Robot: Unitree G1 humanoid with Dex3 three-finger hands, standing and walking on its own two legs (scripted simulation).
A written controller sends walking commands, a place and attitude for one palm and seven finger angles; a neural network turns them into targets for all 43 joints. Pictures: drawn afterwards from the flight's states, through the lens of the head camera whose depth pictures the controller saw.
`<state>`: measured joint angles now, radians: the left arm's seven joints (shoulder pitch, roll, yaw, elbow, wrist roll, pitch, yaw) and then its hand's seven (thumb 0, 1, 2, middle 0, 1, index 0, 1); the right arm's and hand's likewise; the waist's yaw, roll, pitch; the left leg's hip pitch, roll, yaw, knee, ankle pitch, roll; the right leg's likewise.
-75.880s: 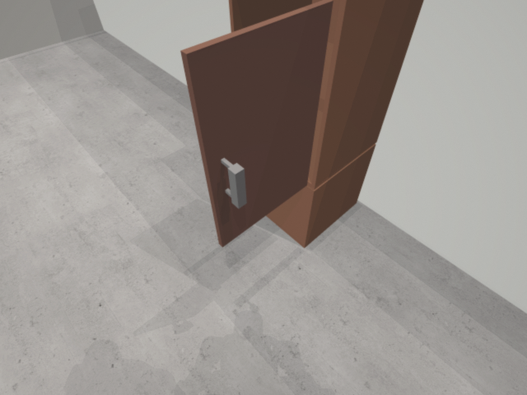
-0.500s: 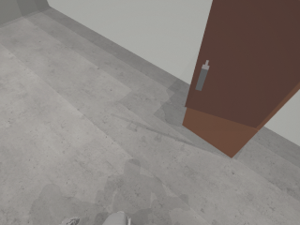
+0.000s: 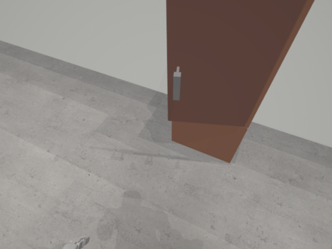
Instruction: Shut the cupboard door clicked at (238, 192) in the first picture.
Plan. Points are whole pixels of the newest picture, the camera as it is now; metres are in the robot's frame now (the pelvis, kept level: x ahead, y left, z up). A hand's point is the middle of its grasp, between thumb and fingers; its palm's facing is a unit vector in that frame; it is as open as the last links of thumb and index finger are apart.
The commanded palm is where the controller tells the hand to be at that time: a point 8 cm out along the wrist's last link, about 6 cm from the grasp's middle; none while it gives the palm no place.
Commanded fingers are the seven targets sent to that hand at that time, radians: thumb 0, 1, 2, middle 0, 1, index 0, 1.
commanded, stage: take the last steps up to it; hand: left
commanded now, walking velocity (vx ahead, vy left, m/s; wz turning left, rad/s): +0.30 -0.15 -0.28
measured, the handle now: (177, 83) +0.70 -0.01 -0.06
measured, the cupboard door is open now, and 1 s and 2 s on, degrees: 19 19 19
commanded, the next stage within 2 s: come to a stop and stand still in 0.68 s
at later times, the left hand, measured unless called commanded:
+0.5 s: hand (113, 238) +0.17 +0.16 -0.16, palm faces -0.11 -0.98 -0.14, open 7.4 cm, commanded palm none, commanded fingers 0.00 0.90 0.90 -0.20 -0.30 -0.20 -0.30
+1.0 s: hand (156, 197) +0.29 +0.05 -0.17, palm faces -0.05 -0.98 -0.17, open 7.3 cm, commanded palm none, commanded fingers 0.00 0.90 0.90 -0.20 -0.30 -0.20 -0.30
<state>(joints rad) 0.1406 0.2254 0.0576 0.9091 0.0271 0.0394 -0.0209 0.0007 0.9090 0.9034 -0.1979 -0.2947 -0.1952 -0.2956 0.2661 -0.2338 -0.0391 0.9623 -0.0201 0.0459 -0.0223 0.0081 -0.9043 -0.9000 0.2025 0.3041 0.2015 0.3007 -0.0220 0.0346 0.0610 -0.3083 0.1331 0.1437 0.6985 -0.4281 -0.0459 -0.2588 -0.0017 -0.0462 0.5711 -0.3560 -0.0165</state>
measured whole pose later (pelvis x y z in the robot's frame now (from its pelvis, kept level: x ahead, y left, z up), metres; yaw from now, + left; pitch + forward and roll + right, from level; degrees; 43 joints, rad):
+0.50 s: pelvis +0.09 -0.02 +0.02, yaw -6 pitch +1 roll -2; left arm 0.20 0.24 0.08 0.99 0.04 0.05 -0.06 0.00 0.91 0.90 -0.20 -0.29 -0.19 -0.30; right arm 0.36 -0.18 -0.01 1.01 -0.05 -0.04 -0.03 0.01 -0.91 -0.90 0.20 0.30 0.20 0.30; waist -0.02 -0.03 0.03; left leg -0.13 0.14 0.15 0.42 -0.30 -0.04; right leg -0.53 -0.05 -0.03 0.99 -0.30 0.00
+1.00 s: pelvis +0.23 -0.12 +0.01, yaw -6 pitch +0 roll -1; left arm 0.21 0.18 0.03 1.07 0.01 0.01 0.03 0.00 0.93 0.90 -0.20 -0.30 -0.20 -0.30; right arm 0.16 -0.14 0.00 1.01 -0.01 0.00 -0.03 0.00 -0.91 -0.90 0.20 0.30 0.20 0.30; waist 0.02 -0.03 0.03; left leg -0.28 0.05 0.10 0.56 -0.28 0.03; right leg -0.21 0.00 -0.13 0.50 -0.29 -0.03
